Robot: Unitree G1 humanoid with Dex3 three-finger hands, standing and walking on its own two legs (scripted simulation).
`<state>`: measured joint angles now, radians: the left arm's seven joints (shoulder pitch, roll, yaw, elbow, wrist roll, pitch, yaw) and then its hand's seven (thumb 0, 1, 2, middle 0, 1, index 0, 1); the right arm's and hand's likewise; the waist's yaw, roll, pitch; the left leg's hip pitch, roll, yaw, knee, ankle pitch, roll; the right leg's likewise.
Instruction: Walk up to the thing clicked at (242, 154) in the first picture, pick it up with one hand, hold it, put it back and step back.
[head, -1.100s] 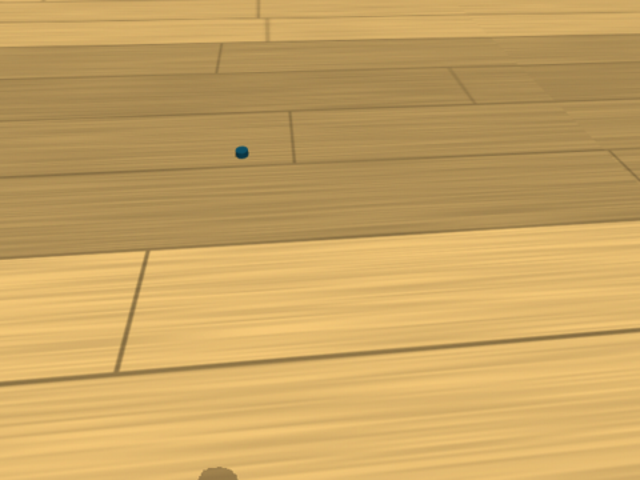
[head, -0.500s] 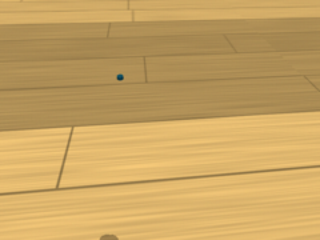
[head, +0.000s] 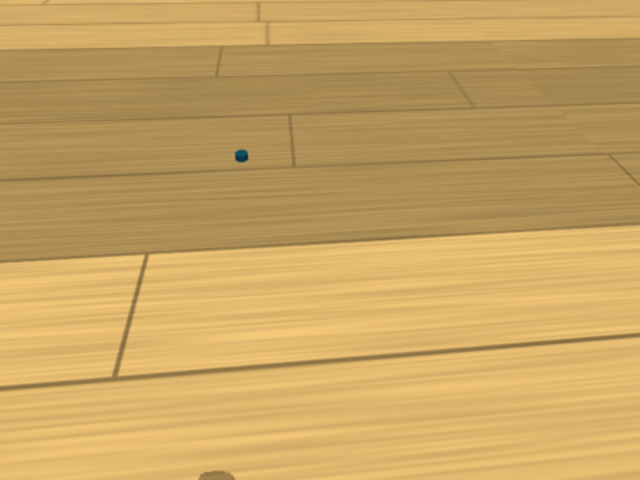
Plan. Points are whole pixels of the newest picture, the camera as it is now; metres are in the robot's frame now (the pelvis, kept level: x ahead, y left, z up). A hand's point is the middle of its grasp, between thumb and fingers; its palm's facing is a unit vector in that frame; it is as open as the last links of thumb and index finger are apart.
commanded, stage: stand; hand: left
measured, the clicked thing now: (241, 155) +1.81 +0.42 -0.77
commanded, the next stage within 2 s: walk up in 0.02 s
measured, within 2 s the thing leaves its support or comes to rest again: neither
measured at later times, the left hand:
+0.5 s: hand out of the picture +0.14 +0.39 -0.17, palm faces +0.05 -0.93 -0.36, open 7.4 cm
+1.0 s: hand (149, 279) +0.51 +0.33 -0.13, palm faces +0.06 -0.94 -0.35, open 7.4 cm
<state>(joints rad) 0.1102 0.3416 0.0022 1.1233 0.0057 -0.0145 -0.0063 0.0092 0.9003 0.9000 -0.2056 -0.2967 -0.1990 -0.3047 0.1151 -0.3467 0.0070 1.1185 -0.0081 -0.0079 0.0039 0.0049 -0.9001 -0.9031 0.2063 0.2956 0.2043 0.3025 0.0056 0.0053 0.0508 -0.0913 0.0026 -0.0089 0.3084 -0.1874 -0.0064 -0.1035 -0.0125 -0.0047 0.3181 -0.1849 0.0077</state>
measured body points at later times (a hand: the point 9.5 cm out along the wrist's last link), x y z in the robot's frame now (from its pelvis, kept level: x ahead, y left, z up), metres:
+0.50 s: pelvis +0.12 +0.09 -0.02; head +0.12 +0.11 +0.43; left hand +0.14 +0.44 -0.14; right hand +0.22 -0.24 -0.10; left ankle +0.15 +0.20 -0.75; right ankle +0.09 -0.07 -0.68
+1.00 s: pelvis +0.39 +0.07 -0.02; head +0.41 +0.05 +0.43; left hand +0.50 +0.38 -0.11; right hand +0.44 -0.25 -0.15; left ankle +0.28 +0.20 -0.66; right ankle +0.46 -0.05 -0.75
